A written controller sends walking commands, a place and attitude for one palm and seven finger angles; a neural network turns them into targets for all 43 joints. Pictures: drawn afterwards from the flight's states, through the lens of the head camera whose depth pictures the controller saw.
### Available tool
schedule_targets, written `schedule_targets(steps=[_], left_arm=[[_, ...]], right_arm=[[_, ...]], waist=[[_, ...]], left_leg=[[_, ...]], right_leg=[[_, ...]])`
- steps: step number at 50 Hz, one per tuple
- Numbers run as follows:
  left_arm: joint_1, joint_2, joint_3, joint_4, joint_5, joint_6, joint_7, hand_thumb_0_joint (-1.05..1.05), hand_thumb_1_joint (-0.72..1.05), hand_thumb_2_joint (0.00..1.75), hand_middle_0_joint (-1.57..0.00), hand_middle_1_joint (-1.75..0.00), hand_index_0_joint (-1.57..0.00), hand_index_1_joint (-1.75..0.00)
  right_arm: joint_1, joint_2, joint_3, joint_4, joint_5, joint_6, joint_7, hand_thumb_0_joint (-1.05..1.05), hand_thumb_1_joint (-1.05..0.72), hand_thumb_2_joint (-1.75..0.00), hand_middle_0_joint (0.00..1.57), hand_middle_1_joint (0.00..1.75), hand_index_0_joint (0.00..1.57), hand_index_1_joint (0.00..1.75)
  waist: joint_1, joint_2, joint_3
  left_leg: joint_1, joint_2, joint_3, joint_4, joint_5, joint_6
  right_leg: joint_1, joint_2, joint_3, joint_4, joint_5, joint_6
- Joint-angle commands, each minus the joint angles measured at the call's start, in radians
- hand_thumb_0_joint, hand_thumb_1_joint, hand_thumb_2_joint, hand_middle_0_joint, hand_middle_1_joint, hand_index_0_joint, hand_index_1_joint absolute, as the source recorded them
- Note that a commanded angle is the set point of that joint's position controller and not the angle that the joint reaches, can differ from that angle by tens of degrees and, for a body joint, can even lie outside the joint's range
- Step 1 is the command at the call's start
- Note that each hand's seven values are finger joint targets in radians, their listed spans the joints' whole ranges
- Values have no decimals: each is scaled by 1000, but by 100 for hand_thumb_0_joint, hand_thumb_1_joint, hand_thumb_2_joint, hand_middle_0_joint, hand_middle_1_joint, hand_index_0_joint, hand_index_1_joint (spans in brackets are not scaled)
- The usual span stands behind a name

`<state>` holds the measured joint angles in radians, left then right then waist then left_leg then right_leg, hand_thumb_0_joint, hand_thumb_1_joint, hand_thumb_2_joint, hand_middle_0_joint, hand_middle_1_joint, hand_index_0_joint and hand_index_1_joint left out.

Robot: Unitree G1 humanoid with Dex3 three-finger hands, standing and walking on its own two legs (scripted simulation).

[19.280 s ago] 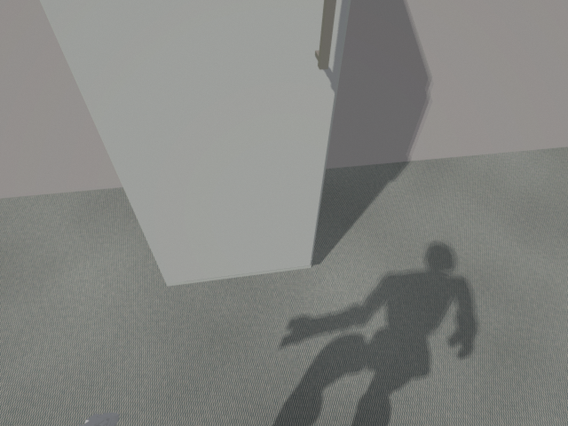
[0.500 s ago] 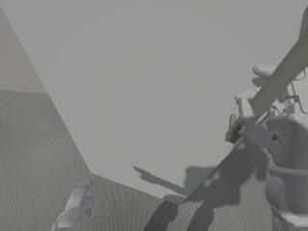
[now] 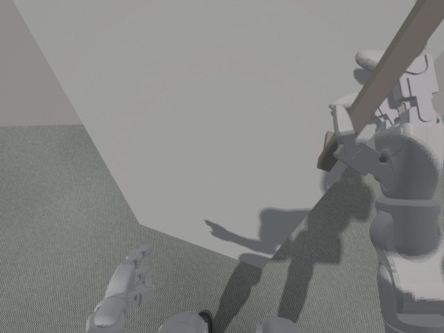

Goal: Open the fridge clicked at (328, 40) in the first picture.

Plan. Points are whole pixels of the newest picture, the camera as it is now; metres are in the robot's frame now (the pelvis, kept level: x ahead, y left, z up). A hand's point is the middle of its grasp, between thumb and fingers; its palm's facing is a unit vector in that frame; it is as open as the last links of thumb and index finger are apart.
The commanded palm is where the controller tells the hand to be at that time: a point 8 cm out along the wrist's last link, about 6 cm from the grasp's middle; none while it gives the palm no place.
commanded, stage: walk backward, drawing the door open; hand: right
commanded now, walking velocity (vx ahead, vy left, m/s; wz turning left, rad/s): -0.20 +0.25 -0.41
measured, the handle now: (366, 91) +0.36 -0.09 +0.27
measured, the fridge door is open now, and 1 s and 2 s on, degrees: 24 48 67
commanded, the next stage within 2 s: stop walking and hold the door back in 1.58 s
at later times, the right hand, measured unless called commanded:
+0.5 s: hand (308, 221) +0.22 -0.03 +0.24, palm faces +0.16 +0.96 -0.25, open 7.8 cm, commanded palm +0.18 -0.07 +0.25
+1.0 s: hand (211, 301) +0.14 +0.05 +0.24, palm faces +0.51 +0.84 -0.18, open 7.5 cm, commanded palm +0.09 +0.02 +0.24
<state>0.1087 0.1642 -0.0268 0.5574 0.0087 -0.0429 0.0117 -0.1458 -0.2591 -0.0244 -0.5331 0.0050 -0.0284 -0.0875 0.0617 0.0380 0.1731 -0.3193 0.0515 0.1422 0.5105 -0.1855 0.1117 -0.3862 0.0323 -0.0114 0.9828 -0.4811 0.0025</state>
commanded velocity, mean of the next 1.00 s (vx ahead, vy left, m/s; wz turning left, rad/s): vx -0.13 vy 0.37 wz -0.65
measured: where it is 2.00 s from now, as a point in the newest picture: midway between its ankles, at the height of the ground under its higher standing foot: (69, 313)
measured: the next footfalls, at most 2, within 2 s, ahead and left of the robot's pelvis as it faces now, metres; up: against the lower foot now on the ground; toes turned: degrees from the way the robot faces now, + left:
right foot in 0.20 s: -0.08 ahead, -0.13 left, +0.00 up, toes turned -11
left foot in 0.40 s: +0.01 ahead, +0.16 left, +0.00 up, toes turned -15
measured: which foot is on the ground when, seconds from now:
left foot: down 0.00-0.22, up 0.24-0.38, down 0.40-0.74, up 0.76-0.98, down 1.00-1.00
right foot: up 0.00-0.18, down 0.20-0.42, up 0.44-0.70, down 0.72-1.00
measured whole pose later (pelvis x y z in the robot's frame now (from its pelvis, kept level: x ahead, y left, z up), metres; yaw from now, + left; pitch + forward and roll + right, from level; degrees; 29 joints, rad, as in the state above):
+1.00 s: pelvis -0.05 +0.29 -0.01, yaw -41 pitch -2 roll +1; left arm 0.11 0.14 0.02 0.54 -0.06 -0.07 -0.06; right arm -0.27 -0.19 0.11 -0.54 0.03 -0.02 -0.01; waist 0.00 -0.04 0.23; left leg -0.17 0.04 0.03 0.52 -0.29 -0.02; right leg -0.27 -0.15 0.14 0.56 -0.26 0.11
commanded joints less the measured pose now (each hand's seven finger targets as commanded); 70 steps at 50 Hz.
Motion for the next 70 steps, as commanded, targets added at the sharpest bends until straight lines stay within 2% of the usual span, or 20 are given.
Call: schedule_targets(steps=[1, 9, 13, 15, 19, 22, 31, 35, 37, 38, 39, 44, 47, 49, 51, 53, 61, 64, 65, 70], left_arm=[[-81, 51, 14, -177, 6, -45, 20, 0, 90, 90, -20, -30, -20, -30], [-2, 73, 42, -216, -36, -12, 12, 0, 90, 90, -20, -30, -20, -30], [-89, 91, 55, -213, -16, -57, -21, 0, 90, 90, -20, -30, -20, -30], [-99, 113, 88, -177, -28, -47, -27, 0, 90, 90, -20, -30, -20, -30], [-85, 110, 95, -157, -61, -84, -41, 0, 90, 90, -20, -30, -20, -30], [-70, 98, 120, -166, -68, -83, -31, 0, 90, 90, -20, -30, -20, -30], [-124, 58, 65, -169, -15, -21, 0, 0, 90, 90, -20, -30, -20, -30], [-47, 69, 83, -177, -43, -15, 4, 0, 90, 90, -20, -30, -20, -30], [-60, 126, 113, -209, -36, -20, -6, 0, 90, 90, -20, -30, -20, -30], [-123, 105, 94, -202, -4, -30, -18, 0, 90, 90, -20, -30, -20, -30], [-146, 106, 97, -170, -5, -29, -19, 0, 90, 90, -20, -30, -20, -30], [-83, 135, 131, -165, -50, -73, -56, 0, 90, 90, -20, -30, -20, -30], [-110, 118, 113, -173, -71, -81, -65, 0, 90, 90, -20, -30, -20, -30], [-88, 86, 95, -147, -89, -77, -54, 0, 90, 90, -20, -30, -20, -30], [-107, 75, 113, -169, -91, -76, -34, 0, 90, 90, -20, -30, -20, -30], [-159, 55, 83, -175, -54, -63, -19, 0, 90, 90, -20, -30, -20, -30], [-100, 63, 75, -176, -27, 11, 20, 0, 90, 90, -20, -30, -20, -30], [-61, 127, 111, -191, -12, -4, -4, 0, 90, 90, -20, -30, -20, -30], [-116, 101, 91, -166, 7, -27, -3, 0, 90, 90, -20, -30, -20, -30], [-104, 135, 115, -113, -32, -32, -4, 0, 90, 90, -20, -30, -20, -30]], right_arm=[[-222, -70, -68, -279, 33, -150, -29, 0, -90, -90, 45, 140, 45, 140], [-385, -39, 45, -298, 40, -148, -17, 0, -90, -90, 45, 140, 45, 140], [-530, -37, 37, -258, 13, -153, 22, 0, -90, -90, 45, 140, 45, 140], [-466, 1, 30, -187, 4, -143, 34, 0, -90, -90, 45, 140, 45, 140], [-558, 71, 130, -166, 14, -123, 64, 0, -90, -90, 45, 140, 45, 140], [-540, -13, 66, -203, 27, -101, 64, 0, -90, -90, 45, 140, 45, 140], [-475, 53, 132, -193, 3, -144, 26, 0, -90, -90, 45, 140, 45, 140], [-535, 56, 184, -232, 0, -123, 38, 0, -90, -90, 45, 140, 45, 140], [-519, 86, 200, -176, 3, -133, 59, 0, -90, -90, 45, 140, 45, 140], [-597, 45, 155, -248, -1, -150, 62, 0, -90, -90, 45, 140, 45, 140], [-587, -12, 74, -229, -20, -146, 60, 0, -90, -90, 45, 140, 45, 140], [-372, 123, 171, -320, 6, -137, 84, 0, -90, -90, 45, 140, 45, 140], [-368, 101, 154, -323, 30, -143, 96, 0, -90, -90, 45, 140, 45, 140], [-460, 24, 99, -271, 29, -148, 91, 0, -90, -90, 45, 140, 45, 140], [-397, -82, -16, -291, 42, -123, 58, 0, -90, -90, 45, 140, 45, 140], [-365, -12, 32, -380, 33, -138, 36, 0, -90, -90, 45, 140, 45, 140], [-207, -36, 24, -353, 53, -162, -14, 0, -90, -90, 45, 140, 45, 140], [-267, -42, 2, -368, 22, -190, 6, 0, -90, -90, 45, 140, 45, 140], [-338, -129, -74, -445, 25, -199, 10, 0, -90, -90, 45, 140, 45, 140], [-314, -43, -42, -375, 15, -146, -1, 0, -90, -90, 45, 140, 45, 140]], waist=[[-70, 191, -450], [-10, 83, -539], [-10, -246, -289], [-43, -45, -247], [-41, -46, -335], [-39, 336, -414], [-60, 213, -398], [-7, 85, -489], [-3, -163, -419], [12, -221, -384], [6, -60, -323], [-33, -161, -387], [-14, -246, -357], [-31, -24, -373], [-44, 370, -365], [-55, 271, -318], [-31, 56, -437], [-24, -148, -428], [-6, -134, -409], [-78, -231, -377]], left_leg=[[382, 269, -180, -162, 427, 69], [403, 138, -56, -36, 427, -51], [-103, 0, -206, 548, -301, -103], [-13, 0, -252, 409, -281, -91], [327, -15, -120, -143, 78, -99], [403, 261, -276, -129, 435, 63], [391, 231, -133, -109, 394, 111], [348, 138, -39, 92, 447, -1], [-108, 6, -9, 513, -61, -136], [-198, 1, -194, 722, -316, -127], [-245, 13, -286, 815, -295, -119], [51, -45, -124, 297, -260, -102], [235, -63, -66, -21, -124, -123], [332, 9, -50, -281, 155, -125], [344, 287, -243, -141, 596, 73], [285, 326, -288, -88, 611, 173], [308, 179, -48, 189, 569, 33], [-218, -48, -144, 740, -369, -133], [-242, -32, -255, 864, -312, -135], [-163, -9, -182, 708, -289, -117]], right_leg=[[17, -15, -38, -153, -47, -15], [296, -85, -71, -745, 385, -33], [287, -546, 439, -685, 946, -273], [216, -473, 309, -582, 897, -195], [228, -229, 172, -436, 595, -71], [35, 9, 19, 35, -94, -12], [56, -33, -74, -267, -43, -6], [320, -73, -144, -788, 318, -18], [683, -449, 212, -805, 915, -173], [566, -591, 525, -695, 1075, -250], [484, -616, 552, -668, 986, -267], [391, -345, 120, -511, 879, -106], [336, -319, 213, -468, 862, -108], [303, -161, 123, -256, 543, -44], [-26, 17, 7, 198, -163, 1], [-41, -31, 54, 327, -137, 2], [300, -35, -146, -676, 346, -14], [690, -579, 492, -671, 1230, -281], [570, -581, 610, -691, 1100, -261], [433, -403, 151, -567, 851, -162]])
